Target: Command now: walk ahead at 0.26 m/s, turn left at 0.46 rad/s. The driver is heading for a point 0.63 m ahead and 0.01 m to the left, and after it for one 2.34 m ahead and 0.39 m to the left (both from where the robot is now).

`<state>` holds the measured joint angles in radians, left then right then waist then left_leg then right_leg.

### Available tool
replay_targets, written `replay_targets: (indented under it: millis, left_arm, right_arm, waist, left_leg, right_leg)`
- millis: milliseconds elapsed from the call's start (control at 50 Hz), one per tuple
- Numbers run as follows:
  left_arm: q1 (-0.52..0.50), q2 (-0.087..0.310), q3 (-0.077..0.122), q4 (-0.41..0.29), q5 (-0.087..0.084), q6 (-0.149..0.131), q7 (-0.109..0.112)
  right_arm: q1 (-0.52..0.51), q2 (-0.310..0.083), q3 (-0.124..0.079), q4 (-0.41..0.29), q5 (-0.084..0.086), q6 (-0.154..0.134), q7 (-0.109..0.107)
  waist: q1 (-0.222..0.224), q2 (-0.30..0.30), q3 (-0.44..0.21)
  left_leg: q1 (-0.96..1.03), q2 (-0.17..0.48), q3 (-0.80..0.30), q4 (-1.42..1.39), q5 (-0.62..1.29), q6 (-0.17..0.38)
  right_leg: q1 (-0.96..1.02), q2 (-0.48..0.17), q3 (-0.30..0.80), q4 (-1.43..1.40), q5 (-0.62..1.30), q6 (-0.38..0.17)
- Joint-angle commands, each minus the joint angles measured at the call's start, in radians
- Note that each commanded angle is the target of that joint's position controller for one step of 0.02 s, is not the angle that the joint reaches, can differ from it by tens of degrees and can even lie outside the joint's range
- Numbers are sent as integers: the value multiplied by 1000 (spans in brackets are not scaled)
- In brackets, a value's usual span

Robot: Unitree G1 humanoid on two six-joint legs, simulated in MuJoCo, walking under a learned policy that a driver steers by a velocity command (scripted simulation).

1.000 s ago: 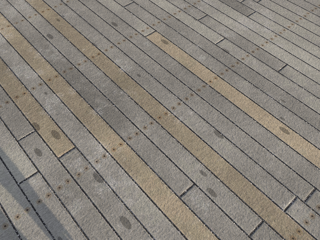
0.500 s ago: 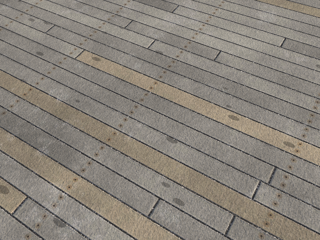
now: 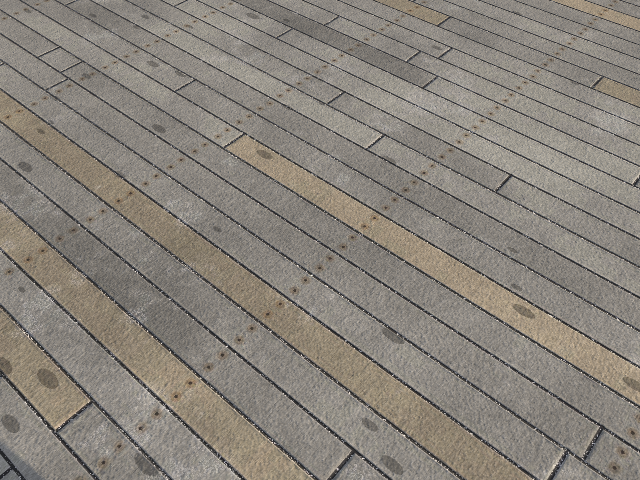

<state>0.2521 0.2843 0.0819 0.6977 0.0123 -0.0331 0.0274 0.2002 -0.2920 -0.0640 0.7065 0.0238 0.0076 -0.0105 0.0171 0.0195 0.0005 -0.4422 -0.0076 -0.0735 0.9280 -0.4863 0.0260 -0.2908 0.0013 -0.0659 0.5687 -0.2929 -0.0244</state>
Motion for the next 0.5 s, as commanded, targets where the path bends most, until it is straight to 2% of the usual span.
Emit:
replay_targets:
  millis: [20,40,60,80,120,140,180,220,240,260,280,300,320,340,360,380,400,420,460,500]
  left_arm:
    - [9,135,31,-52,-18,-37,10]
    - [-11,140,31,-51,-20,-36,10]
    - [-14,147,33,-48,-15,-38,8]
    - [-14,152,36,-46,-11,-39,5]
    - [-17,171,44,-39,-15,-43,-3]
    - [-11,186,49,-33,-21,-43,-8]
    - [8,208,57,-19,-32,-39,-21]
    - [3,202,54,-5,-45,-30,-30]
    - [12,177,44,3,-39,-29,-33]
    - [36,113,18,16,-19,-33,-39]
    - [6,20,-14,-38,15,-44,-41]
    - [-15,80,-5,-62,-28,-67,-36]
    - [-65,140,10,-66,-64,-76,-37]
    - [-72,141,9,-60,-64,-77,-38]
    - [-64,129,7,-38,-45,-74,-35]
    - [-43,127,11,-24,-35,-64,-37]
    - [-18,120,12,-11,-39,-53,-42]
    - [-3,108,10,3,-40,-44,-47]
    - [-24,84,7,12,-44,-28,-44]
    - [-62,64,2,2,-39,-26,-46]
  right_arm:
    - [-83,-91,-26,-120,7,-27,13]
    - [-87,-81,-24,-120,5,-26,19]
    - [-97,-74,-21,-122,0,-26,25]
    - [-100,-62,-17,-126,-3,-26,32]
    - [-109,-34,-4,-137,-3,-26,46]
    - [-111,-35,-3,-140,-3,-26,50]
    - [-104,-56,-8,-148,-1,-22,54]
    - [-39,-66,-17,-129,-1,-18,53]
    - [45,-89,-33,-98,-2,-17,47]
    - [186,-136,-61,-58,6,-18,37]
    - [283,-271,-83,-59,-12,-25,20]
    - [267,-288,-77,-92,-11,-52,30]
    - [247,-215,-55,-84,-11,-73,38]
    - [216,-167,-40,-75,-15,-82,41]
    - [154,-130,-27,-79,-21,-85,41]
    - [102,-102,-17,-81,-28,-88,39]
    - [87,-101,-17,-79,-33,-96,34]
    - [87,-94,-17,-72,-34,-105,30]
    - [109,-94,-22,-51,-44,-116,21]
    - [127,-94,-23,-30,-40,-118,10]
  waist:
    - [13,-119,43]
    - [12,-129,45]
    - [19,-129,41]
    - [22,-124,30]
    - [26,-129,14]
    - [28,-132,7]
    - [29,-133,3]
    - [-14,-111,7]
    - [-51,-82,-10]
    - [-116,11,-66]
    - [-127,322,-91]
    - [-136,267,-157]
    - [-138,148,-95]
    - [-112,140,-51]
    - [-81,81,-26]
    - [-47,80,-5]
    - [-25,112,-2]
    - [-19,87,-2]
    - [-26,34,10]
    - [-33,22,25]
  left_leg:
    - [-419,99,-40,236,38,-5]
    - [-388,113,-19,200,84,-14]
    - [-331,115,16,156,130,-24]
    - [-264,114,44,102,173,-32]
    - [-129,108,82,-42,209,-36]
    - [-76,96,103,-100,201,-33]
    - [-19,79,134,-178,188,-20]
    - [112,42,181,-288,218,16]
    - [247,-4,205,-316,209,38]
    - [447,-5,141,-367,211,71]
    - [616,265,-344,-539,129,181]
    - [628,414,-714,-710,-42,318]
    - [601,410,-626,-710,-60,299]
    - [538,374,-490,-688,-14,260]
    - [462,329,-382,-685,72,224]
    - [397,287,-279,-710,171,192]
    - [353,273,-219,-732,266,176]
    - [361,259,-149,-737,403,165]
    - [368,241,-38,-756,525,152]
    - [393,226,49,-763,636,124]
  right_leg:
    - [235,-379,510,-395,-363,-212]
    - [211,-342,408,-409,-282,-177]
    - [178,-306,306,-417,-181,-154]
    - [145,-280,219,-416,-105,-141]
    - [92,-247,90,-396,-18,-123]
    - [82,-243,57,-387,-15,-118]
    - [95,-276,46,-362,-52,-121]
    - [46,-292,21,-291,-108,-104]
    - [-15,-268,-17,-188,-56,-85]
    - [-102,-211,-91,52,52,-45]
    - [-408,-89,-135,505,-233,49]
    - [-595,-12,60,722,-288,55]
    - [-662,-68,119,783,-210,26]
    - [-660,-106,116,761,-112,0]
    - [-611,-139,128,712,-20,-7]
    - [-551,-155,138,660,51,-10]
    - [-496,-158,146,634,102,-5]
    - [-485,-145,150,616,133,2]
    - [-500,-108,187,559,196,17]
    - [-517,-73,199,442,276,25]
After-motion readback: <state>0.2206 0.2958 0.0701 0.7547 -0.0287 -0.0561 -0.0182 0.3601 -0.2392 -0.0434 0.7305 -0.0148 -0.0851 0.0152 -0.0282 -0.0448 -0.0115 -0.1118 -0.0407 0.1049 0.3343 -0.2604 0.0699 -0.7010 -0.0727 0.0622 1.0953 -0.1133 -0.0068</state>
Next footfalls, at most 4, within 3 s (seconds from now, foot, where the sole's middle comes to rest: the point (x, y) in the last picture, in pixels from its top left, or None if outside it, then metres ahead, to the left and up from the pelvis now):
0.26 left None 0.14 0.19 -0.77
0.80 right None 0.50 0.05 -0.77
1.24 left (239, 367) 0.76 0.23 -0.77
1.68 right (334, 383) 0.72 0.01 -0.77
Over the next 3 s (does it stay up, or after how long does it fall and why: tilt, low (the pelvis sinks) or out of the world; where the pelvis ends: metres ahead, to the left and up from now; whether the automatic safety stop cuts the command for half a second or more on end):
stays up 0.66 0.09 0.02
